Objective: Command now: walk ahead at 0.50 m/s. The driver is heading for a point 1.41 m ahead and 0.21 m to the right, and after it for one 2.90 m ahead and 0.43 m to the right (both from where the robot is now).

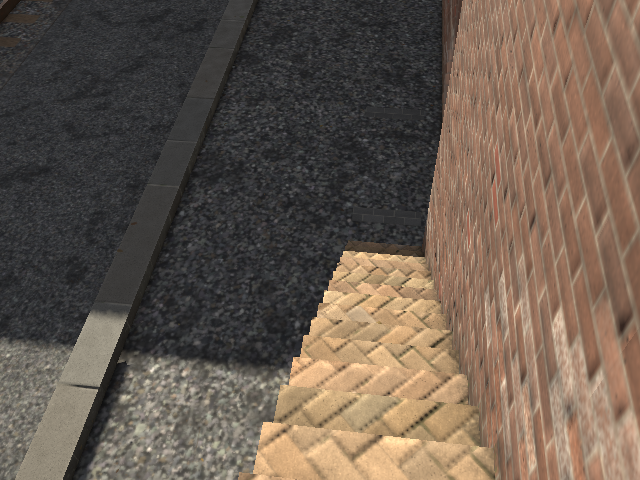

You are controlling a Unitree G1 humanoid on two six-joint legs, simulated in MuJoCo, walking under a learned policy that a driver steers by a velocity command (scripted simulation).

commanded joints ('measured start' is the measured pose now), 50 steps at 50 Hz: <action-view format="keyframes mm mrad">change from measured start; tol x64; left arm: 1 68 21 8 -71 57 36 8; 50 71 27 17 -1 72 38 -38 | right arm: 1 -25 -65 11 -29 -55 -19 -30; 50 -51 -153 -11 46 -33 -30 -60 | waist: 1 111 -19 72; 50 120 26 -30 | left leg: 1 -120 311 -388 -227 278 230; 17 -141 86 -156 832 441 -7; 19 -613 -189 -130 1525 -573 -31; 31 -306 77 -87 177 1065 -61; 37 -226 81 -70 75 769 -37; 42 818 322 -308 -23 1519 315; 50 -142 258 -344 -112 320 208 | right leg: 1 -74 -78 36 -549 403 11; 20 1071 -221 -20 -1120 1628 -75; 31 250 -97 -29 -1030 298 -14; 40 230 -11 -128 31 740 -8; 42 -433 130 6 412 -416 45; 50 110 -106 -36 -603 775 24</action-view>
